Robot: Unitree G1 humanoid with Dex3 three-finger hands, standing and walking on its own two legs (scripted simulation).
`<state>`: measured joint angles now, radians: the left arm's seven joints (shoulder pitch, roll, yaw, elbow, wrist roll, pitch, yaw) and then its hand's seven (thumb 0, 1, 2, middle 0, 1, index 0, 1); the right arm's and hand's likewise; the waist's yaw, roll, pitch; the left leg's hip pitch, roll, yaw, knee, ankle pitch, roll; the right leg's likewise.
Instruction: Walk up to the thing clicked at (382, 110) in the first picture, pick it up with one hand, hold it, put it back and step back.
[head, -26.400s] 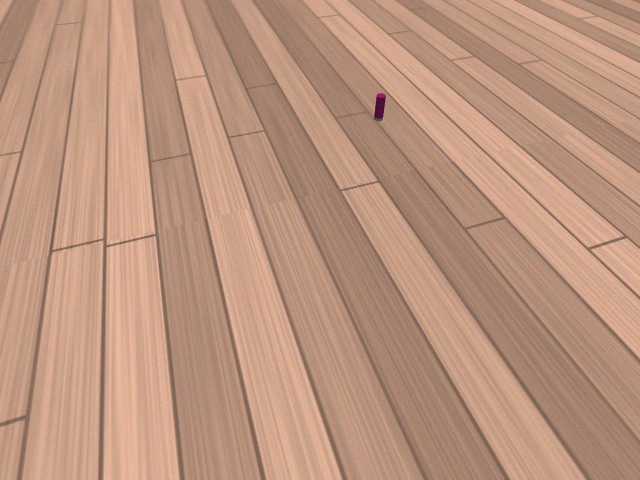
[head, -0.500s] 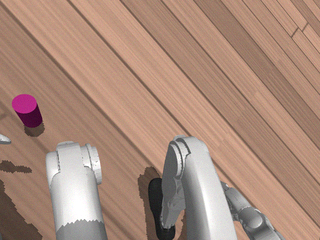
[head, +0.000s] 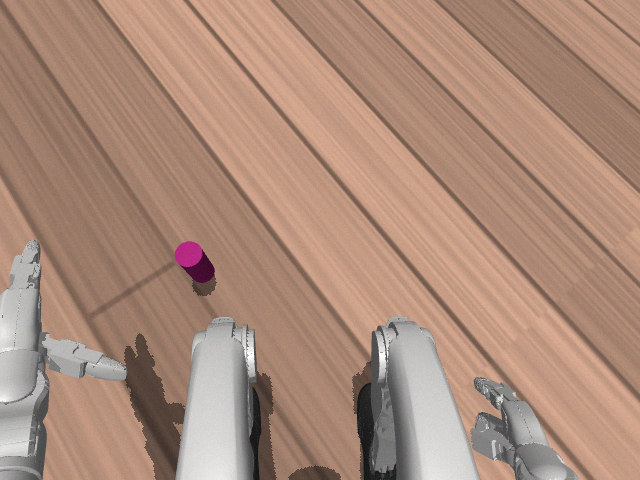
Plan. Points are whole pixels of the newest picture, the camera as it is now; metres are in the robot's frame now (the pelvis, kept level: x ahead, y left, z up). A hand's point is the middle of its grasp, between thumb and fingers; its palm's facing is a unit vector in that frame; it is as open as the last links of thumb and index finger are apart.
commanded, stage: home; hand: left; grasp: from the side
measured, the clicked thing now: (196, 263) +0.47 +0.25 -0.40
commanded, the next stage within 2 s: none
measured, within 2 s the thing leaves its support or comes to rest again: neither
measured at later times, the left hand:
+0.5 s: hand (22, 341) +0.26 +0.23 +0.12, palm faces +0.19 -0.92 -0.35, open 17.5 cm
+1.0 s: hand out of the picture +0.24 +0.21 +0.20, palm faces +0.20 -0.93 -0.30, open 17.6 cm
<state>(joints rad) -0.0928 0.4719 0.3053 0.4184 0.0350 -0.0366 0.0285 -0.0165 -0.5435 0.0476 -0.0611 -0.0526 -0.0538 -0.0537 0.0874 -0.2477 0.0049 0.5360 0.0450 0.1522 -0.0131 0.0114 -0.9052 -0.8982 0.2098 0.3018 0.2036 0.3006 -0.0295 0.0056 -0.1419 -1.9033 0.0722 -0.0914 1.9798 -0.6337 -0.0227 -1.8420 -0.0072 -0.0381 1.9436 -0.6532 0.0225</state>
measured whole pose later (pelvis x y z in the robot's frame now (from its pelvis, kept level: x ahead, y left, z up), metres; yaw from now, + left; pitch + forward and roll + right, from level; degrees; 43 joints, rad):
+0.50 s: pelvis +0.07 +0.00 +0.21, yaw +4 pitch +17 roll -3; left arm 0.28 0.26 0.06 0.18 -0.01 0.25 0.19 -0.01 -0.55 0.04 -0.06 -0.05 -0.05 -0.05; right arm 0.24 -0.21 0.02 0.50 0.04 0.00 -0.17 0.01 -0.90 -0.90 0.21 0.30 0.20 0.30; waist -0.04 0.02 -0.17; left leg -0.98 0.07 -0.05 1.23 -0.55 -0.03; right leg -0.91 -0.02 -0.06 1.18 -0.56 0.02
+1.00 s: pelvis +0.09 +0.01 +0.26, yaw +5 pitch +8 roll -3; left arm 0.48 0.22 -0.01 -0.03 -0.01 0.30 0.16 -0.01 -0.57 0.03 -0.05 -0.05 -0.05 -0.05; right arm 0.27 -0.19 0.04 0.48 0.01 -0.10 -0.19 0.02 -0.90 -0.90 0.21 0.30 0.20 0.30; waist -0.02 0.04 -0.12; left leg -0.65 0.06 -0.03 0.99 -0.48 -0.02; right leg -0.57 -0.03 -0.06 0.92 -0.48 0.03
